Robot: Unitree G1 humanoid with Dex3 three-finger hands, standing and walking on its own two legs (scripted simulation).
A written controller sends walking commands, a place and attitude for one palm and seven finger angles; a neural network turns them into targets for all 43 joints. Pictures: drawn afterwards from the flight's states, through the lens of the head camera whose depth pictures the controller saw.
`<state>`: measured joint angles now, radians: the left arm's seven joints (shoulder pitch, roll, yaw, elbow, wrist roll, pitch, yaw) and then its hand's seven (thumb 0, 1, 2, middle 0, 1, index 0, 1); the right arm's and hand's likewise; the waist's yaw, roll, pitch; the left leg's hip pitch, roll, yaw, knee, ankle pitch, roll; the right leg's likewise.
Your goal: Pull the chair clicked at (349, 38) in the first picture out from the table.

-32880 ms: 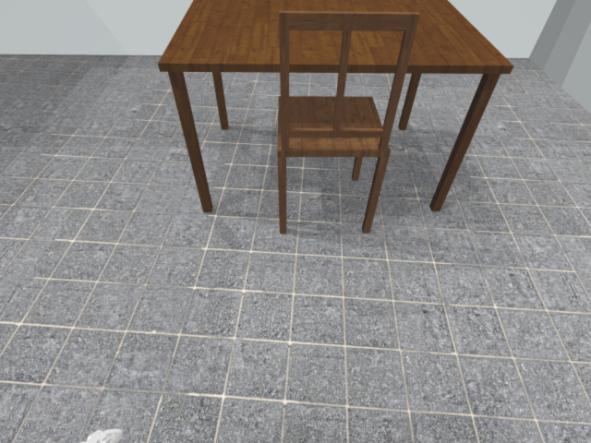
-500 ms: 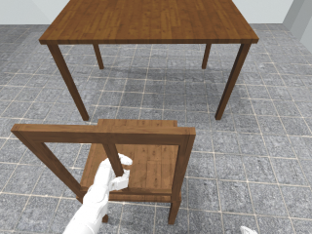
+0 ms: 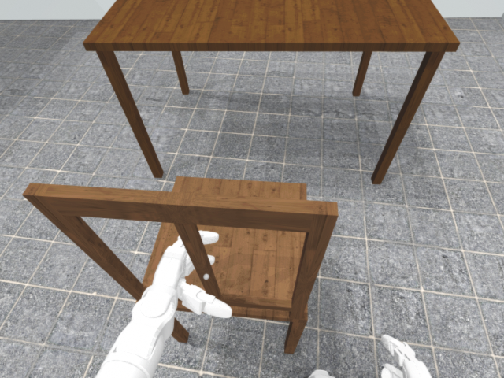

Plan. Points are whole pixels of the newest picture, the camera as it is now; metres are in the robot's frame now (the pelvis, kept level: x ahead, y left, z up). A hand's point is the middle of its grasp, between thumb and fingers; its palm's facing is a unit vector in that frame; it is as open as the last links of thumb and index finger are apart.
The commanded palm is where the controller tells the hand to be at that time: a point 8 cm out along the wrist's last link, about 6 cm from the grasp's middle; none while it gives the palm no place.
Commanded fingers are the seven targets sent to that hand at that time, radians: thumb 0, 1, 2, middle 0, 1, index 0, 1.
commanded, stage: open the thumb and straighten the fingers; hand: left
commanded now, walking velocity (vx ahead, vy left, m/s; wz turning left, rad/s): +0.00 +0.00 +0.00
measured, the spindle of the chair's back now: (203, 266) +0.31 +0.10 -0.04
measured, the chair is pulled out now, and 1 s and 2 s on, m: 0.63 0.63 0.63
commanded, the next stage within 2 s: draw the fingers out of the gap in 0.24 s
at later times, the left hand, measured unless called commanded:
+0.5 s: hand (198, 291) +0.27 +0.11 -0.04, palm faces -0.09 -0.98 -0.15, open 17.4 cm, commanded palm +0.24 +0.16 -0.02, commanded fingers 0.00 -0.55 0.20 0.00 0.00 0.00 0.00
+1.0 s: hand (185, 346) +0.18 +0.11 -0.03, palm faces -0.10 -0.99 -0.14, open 17.5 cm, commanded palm +0.16 +0.17 -0.02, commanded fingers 0.00 -0.55 0.20 0.00 0.00 0.00 0.00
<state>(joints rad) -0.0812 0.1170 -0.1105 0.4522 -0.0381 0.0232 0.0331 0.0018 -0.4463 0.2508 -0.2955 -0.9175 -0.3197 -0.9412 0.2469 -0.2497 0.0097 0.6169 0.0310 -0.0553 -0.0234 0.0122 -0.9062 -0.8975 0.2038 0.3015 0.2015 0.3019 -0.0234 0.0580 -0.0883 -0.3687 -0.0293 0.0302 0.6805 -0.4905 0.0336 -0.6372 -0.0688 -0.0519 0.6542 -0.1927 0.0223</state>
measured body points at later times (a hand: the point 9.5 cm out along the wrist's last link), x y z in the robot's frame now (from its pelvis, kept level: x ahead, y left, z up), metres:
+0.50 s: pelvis +0.00 -0.02 -0.01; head +0.05 -0.04 +0.44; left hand +0.27 +0.16 -0.02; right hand +0.16 -0.27 -0.11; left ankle -0.10 +0.09 -0.71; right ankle +0.07 -0.14 -0.71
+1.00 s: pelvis -0.01 -0.01 -0.02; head +0.02 -0.03 +0.43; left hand +0.18 +0.17 -0.02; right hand +0.17 -0.24 -0.10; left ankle -0.10 +0.09 -0.71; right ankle +0.07 -0.14 -0.71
